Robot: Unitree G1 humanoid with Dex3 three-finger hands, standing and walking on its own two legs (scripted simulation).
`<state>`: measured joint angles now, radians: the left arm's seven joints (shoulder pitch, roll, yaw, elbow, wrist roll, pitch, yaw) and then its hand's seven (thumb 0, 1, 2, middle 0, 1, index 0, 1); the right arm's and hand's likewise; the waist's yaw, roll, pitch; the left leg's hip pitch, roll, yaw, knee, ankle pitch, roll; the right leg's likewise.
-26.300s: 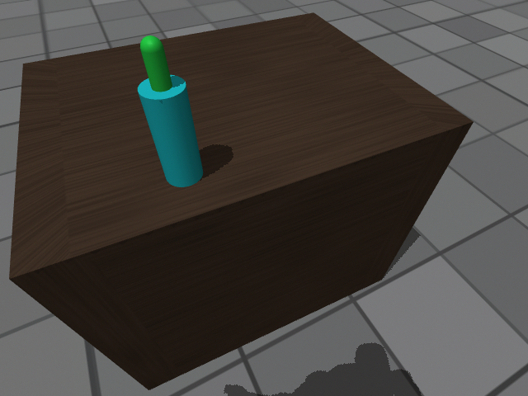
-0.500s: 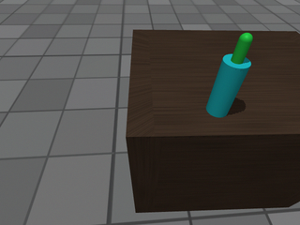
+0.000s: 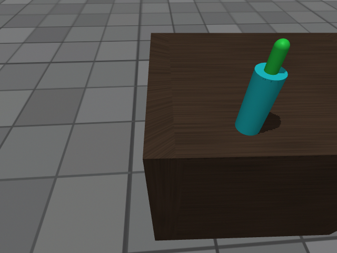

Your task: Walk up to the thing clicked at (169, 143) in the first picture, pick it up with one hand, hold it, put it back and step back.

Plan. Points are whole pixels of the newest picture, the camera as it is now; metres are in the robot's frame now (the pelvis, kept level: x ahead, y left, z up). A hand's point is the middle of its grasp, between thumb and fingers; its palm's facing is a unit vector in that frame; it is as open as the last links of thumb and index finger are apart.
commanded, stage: home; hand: right
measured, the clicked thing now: (262, 90) +0.47 -0.22 +0.15
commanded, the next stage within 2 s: stand in 0.40 s
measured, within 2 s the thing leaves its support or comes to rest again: neither
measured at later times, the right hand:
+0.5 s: hand out of the picture +0.08 -0.26 -0.15, palm faces -0.04 +0.93 -0.36, open 17.4 cm
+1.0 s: hand out of the picture +0.07 -0.25 -0.16, palm faces -0.04 +0.94 -0.35, open 8.6 cm
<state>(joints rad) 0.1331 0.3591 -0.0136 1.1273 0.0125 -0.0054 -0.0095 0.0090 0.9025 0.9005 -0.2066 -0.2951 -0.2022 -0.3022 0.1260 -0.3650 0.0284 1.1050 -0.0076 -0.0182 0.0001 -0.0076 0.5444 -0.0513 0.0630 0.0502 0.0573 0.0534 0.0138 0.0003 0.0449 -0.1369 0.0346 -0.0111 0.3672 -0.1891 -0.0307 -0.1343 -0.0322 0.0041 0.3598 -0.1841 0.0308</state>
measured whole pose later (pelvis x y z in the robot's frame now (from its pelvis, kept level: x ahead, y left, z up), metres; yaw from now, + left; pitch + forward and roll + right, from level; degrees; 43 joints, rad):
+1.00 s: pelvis +0.01 +0.00 +0.00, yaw +0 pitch -2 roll +0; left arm 0.13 0.35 0.00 1.13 0.01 0.00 -0.01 0.01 0.90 0.90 -0.21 -0.30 -0.20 -0.30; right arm 0.13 -0.36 0.01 1.13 -0.01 -0.01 0.00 0.00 -0.67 -0.85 0.21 0.29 0.20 0.30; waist 0.01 0.00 0.06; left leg -0.12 0.03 -0.01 0.33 -0.19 -0.03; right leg -0.12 -0.04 0.00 0.33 -0.18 0.03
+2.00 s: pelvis +0.02 +0.00 +0.00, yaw +0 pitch -2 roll +0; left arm 0.12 0.35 0.00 1.12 0.01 -0.01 0.00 0.01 0.90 0.90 -0.21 -0.30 -0.20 -0.30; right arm 0.12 -0.36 0.01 1.12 -0.01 -0.01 0.00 0.00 -0.90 -0.90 0.21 0.30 0.20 0.30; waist 0.01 0.00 0.05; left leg -0.10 0.04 -0.01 0.33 -0.19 -0.03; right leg -0.10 -0.03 0.01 0.33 -0.19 0.03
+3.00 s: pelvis +0.01 +0.00 +0.00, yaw -1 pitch -2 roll +0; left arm 0.13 0.35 0.00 1.12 0.01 -0.01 -0.01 0.01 0.91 0.90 -0.21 -0.30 -0.20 -0.30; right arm 0.13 -0.36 0.00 1.12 -0.01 -0.01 0.00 0.00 -0.90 -0.90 0.21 0.30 0.20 0.30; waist 0.01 0.00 0.06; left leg -0.10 0.04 0.00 0.33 -0.19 -0.03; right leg -0.11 -0.03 0.01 0.33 -0.19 0.03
